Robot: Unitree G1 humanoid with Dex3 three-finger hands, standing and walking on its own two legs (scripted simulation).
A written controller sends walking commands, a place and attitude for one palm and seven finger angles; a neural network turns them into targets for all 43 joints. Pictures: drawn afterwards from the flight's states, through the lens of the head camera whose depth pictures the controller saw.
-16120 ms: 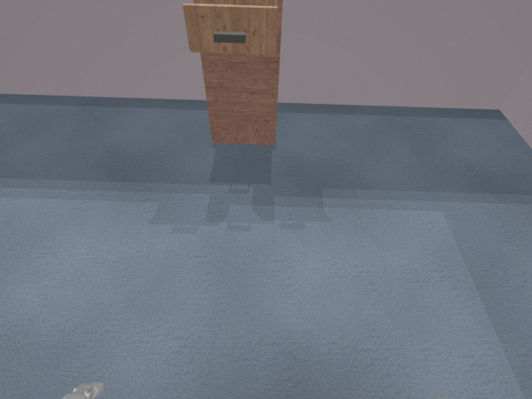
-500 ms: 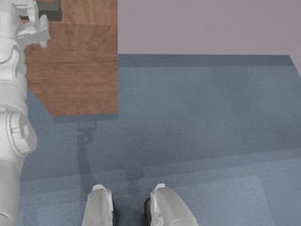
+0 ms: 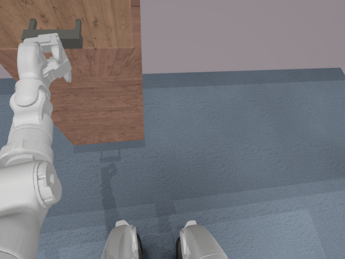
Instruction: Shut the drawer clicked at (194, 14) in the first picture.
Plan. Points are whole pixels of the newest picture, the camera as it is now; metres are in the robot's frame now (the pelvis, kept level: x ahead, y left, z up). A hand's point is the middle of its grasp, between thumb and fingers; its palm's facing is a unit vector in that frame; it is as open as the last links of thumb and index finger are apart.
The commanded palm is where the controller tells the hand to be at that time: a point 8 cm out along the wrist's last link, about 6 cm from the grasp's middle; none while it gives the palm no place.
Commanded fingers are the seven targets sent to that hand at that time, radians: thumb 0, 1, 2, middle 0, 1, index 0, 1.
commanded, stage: pull the fist back off the drawer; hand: left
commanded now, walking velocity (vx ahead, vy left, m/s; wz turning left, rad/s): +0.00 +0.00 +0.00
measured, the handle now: (55, 31) +0.62 +0.22 +0.08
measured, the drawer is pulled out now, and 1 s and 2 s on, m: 0.00 0.00 0.00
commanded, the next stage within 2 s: draw the hand back to the body in 0.06 s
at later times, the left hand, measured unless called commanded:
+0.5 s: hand (40, 91) +0.43 +0.20 +0.12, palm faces +0.07 -1.00 -0.03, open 3.3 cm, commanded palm +0.38 +0.24 +0.13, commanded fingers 0.00 0.90 0.90 -1.40 -1.60 -1.40 -1.60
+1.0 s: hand out of the picture +0.29 +0.22 +0.19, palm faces +0.35 -0.90 -0.26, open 3.3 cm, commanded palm +0.24 +0.25 +0.21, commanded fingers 0.00 0.90 0.90 -1.40 -1.60 -1.40 -1.60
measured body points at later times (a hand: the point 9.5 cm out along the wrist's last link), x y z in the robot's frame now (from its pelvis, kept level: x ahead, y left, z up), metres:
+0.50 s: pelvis +0.04 -0.02 +0.04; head +0.11 -0.01 +0.49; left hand +0.42 +0.25 +0.13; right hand +0.14 -0.27 -0.07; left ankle +0.04 +0.09 -0.65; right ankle +0.00 -0.13 -0.65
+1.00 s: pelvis +0.03 -0.03 +0.08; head +0.03 -0.04 +0.53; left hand +0.27 +0.26 +0.21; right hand +0.24 -0.23 +0.00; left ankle +0.04 +0.09 -0.65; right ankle +0.00 -0.13 -0.65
